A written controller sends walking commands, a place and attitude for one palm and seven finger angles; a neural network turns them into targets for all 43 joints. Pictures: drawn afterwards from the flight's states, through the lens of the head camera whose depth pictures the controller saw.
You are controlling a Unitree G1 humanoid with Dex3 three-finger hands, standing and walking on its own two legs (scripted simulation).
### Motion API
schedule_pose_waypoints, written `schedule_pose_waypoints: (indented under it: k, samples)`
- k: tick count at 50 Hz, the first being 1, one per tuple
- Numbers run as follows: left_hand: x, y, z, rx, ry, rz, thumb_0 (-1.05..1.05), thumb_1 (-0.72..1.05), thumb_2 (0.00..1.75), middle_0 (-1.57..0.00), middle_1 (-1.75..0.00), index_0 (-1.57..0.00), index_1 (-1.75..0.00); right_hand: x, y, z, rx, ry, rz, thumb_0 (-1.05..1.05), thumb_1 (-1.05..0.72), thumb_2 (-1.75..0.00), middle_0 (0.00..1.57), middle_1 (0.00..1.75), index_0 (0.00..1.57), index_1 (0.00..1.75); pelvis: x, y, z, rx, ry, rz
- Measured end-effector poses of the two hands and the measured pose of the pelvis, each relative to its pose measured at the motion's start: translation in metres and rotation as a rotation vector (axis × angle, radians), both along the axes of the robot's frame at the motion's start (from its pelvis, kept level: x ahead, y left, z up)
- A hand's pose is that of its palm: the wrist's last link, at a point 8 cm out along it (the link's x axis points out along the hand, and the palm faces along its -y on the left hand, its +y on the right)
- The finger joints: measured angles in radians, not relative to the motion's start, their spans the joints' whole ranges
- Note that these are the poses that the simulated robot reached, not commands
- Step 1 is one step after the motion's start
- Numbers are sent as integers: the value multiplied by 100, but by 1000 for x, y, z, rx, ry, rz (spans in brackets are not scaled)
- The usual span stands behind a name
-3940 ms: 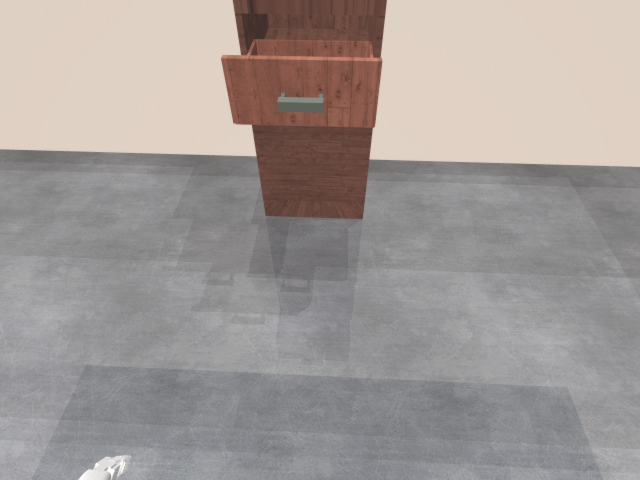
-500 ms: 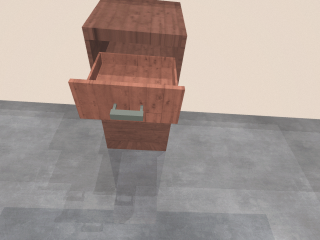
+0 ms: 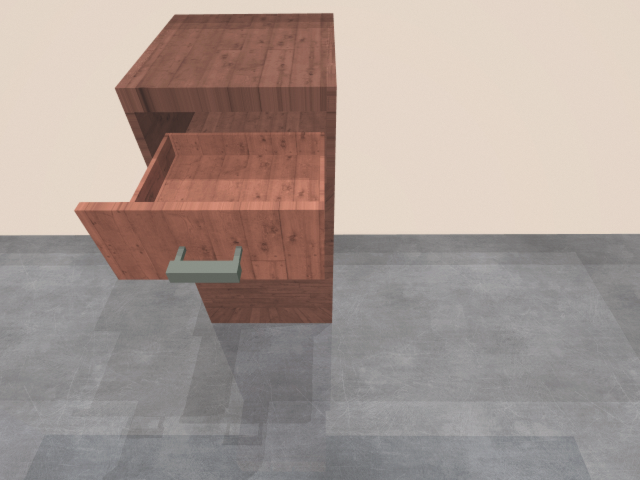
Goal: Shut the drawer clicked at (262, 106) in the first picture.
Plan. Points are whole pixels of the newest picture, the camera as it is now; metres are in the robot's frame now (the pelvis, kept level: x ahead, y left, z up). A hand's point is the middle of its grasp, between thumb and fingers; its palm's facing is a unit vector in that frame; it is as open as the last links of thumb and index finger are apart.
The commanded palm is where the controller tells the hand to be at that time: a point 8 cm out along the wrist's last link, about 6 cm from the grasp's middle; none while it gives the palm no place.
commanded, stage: take the last steps up to it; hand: left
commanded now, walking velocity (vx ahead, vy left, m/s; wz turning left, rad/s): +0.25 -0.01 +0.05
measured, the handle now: (207, 261) +0.45 +0.22 -0.02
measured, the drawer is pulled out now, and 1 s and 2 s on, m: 0.30 0.30 0.30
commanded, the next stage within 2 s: come to a stop and stand still in 0.30 s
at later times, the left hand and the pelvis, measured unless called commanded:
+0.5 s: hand out of the picture +0.07 +0.19 -0.18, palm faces +0.09 -0.99 -0.13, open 7.4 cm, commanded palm none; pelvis +0.13 +0.04 +0.00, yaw -2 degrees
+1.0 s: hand out of the picture +0.16 +0.16 -0.16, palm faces +0.00 -0.96 -0.27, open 7.3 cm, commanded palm none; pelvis +0.10 -0.03 +0.00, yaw -1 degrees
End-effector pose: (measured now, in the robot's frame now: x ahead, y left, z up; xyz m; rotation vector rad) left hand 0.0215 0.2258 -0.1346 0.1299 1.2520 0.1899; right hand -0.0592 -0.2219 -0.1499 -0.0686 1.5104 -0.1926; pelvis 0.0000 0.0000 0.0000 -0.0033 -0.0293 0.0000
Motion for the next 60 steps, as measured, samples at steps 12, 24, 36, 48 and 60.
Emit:
schedule_pose_waypoints:
  k: [12, 24, 36, 48, 60]
  samples:
    - [-31, -38, -8, -120, 230, 88, 1, 91, 90, -20, -30, -20, -30, 194, -4, 20, -46, -277, 129, 0, -91, -90, 20, 30, 19, 30, 65, 4, 4, -31, 16, 14]
    - [27, 14, -22, -107, 315, 76, 1, 91, 90, -20, -30, -20, -30, 288, 58, 24, -54, -406, 122, -2, -93, -90, 20, 30, 20, 30, 130, 41, -3, -10, -3, -26]
    - [151, 42, -13, -3, 62, -3, 1, 91, 90, -20, -30, -20, -30, 249, 18, 28, -124, -248, 83, -3, -93, -90, 21, 30, 20, 30, 133, 29, 4, -13, 7, -20]
    - [146, -15, 8, 66, 14, -84, 1, 91, 90, -20, -30, -20, -30, 161, -23, -11, 2, -109, -20, 0, -91, -90, 20, 30, 20, 30, 107, -21, -2, 17, 3, -21]
    - [91, -46, -8, 11, 64, -1, 1, 94, 90, -21, -30, -20, -30, 114, -33, -4, 3, -23, 24, 0, -91, -90, 20, 30, 20, 30, 85, -48, -2, -5, -2, 8]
